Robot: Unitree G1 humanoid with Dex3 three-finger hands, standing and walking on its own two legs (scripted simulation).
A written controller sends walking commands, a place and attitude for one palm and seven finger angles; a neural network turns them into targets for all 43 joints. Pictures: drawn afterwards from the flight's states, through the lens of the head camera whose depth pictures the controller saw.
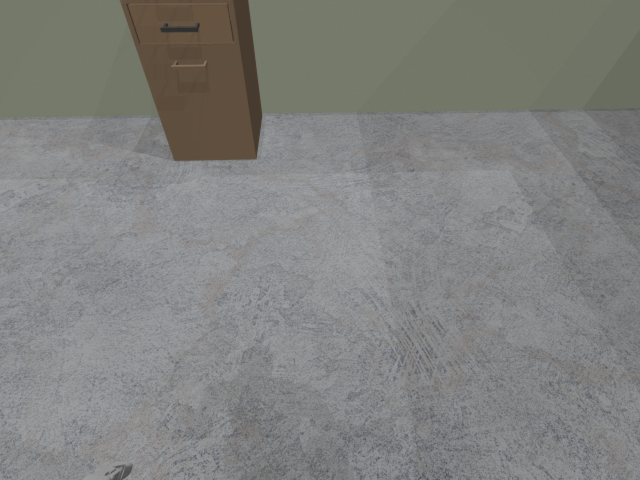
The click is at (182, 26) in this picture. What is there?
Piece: drawer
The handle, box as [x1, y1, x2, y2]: [160, 23, 199, 31]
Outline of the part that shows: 161,31 197,31 199,24 196,23 194,26 168,26 165,23 160,27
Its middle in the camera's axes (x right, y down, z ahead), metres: -0.57 -0.85 +1.55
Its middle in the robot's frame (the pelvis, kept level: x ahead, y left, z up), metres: +1.70 +0.65 -0.10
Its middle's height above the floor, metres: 0.67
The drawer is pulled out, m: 0.00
